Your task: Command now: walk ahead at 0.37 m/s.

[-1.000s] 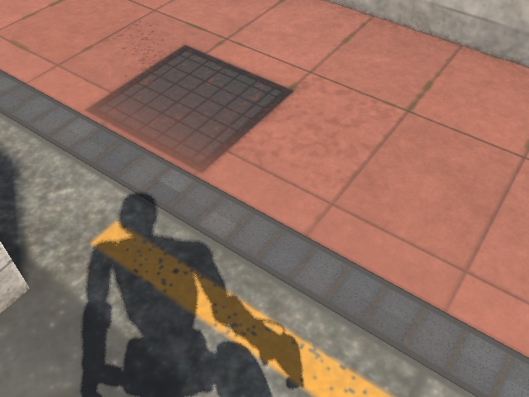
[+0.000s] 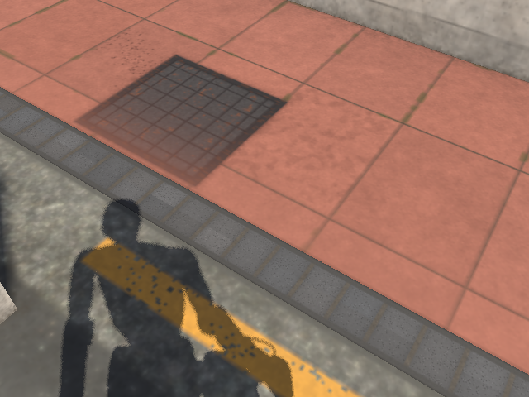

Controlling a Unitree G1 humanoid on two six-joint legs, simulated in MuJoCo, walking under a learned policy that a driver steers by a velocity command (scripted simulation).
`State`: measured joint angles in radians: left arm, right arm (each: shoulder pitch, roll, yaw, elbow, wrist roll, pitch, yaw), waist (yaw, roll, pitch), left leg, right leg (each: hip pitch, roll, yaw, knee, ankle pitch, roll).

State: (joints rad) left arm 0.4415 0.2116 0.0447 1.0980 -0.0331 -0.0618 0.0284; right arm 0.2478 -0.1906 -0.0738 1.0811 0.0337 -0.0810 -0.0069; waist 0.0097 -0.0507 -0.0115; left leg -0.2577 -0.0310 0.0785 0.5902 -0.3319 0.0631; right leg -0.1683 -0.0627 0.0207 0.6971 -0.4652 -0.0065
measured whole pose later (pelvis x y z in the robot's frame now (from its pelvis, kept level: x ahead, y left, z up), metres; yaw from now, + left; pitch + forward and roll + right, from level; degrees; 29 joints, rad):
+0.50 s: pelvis +0.23 -0.05 -0.01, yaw +0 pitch +2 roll +1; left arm 0.02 0.23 0.04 0.89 0.00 -0.09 -0.04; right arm 0.36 -0.23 -0.03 1.06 0.01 -0.07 -0.02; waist -0.03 0.00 0.07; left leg -0.22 -0.03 -0.06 1.12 -0.56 -0.02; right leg -0.50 0.02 -0.05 0.55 -0.08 -0.06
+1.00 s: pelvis +0.32 -0.04 +0.01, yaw +0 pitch +0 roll +0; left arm 0.18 0.22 0.02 1.01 0.01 -0.02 0.02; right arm 0.25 -0.20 -0.04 1.07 0.00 -0.03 -0.04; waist 0.00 -0.02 0.01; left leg -0.25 0.03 0.01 0.51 -0.27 -0.02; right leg -0.28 0.02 -0.07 0.47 -0.19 -0.05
